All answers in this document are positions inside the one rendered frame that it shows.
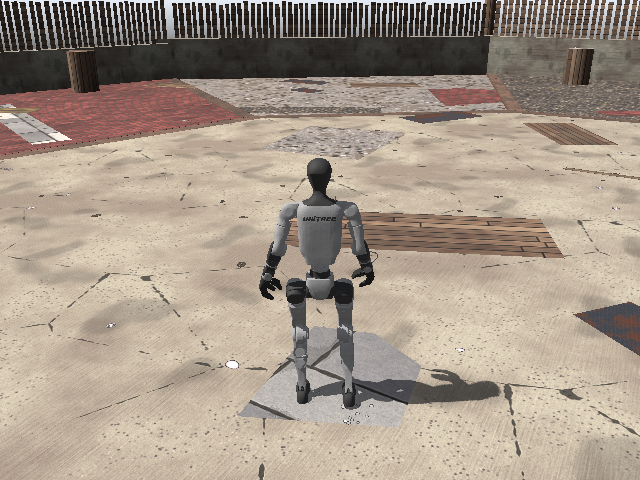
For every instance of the robot left forearm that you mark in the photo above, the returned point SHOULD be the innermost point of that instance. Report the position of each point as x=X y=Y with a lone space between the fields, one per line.
x=271 y=264

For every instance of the robot right hand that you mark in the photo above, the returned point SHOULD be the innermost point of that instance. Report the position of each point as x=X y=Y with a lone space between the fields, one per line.
x=358 y=273

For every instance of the robot right upper arm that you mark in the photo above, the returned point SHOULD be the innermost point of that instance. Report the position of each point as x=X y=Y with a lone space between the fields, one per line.
x=351 y=212

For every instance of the robot left shin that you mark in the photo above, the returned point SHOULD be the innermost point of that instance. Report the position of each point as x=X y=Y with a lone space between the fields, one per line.
x=300 y=360

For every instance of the robot right foot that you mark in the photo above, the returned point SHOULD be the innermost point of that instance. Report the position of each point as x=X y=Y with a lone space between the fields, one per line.
x=348 y=398

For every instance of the robot right forearm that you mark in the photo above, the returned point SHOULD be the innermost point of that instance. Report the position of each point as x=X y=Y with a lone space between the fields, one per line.
x=365 y=260

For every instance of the robot left hand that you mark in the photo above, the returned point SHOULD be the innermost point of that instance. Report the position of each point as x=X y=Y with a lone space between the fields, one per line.
x=266 y=284

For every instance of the robot left upper arm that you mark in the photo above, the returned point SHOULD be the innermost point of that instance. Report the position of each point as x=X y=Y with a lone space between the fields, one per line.
x=287 y=212

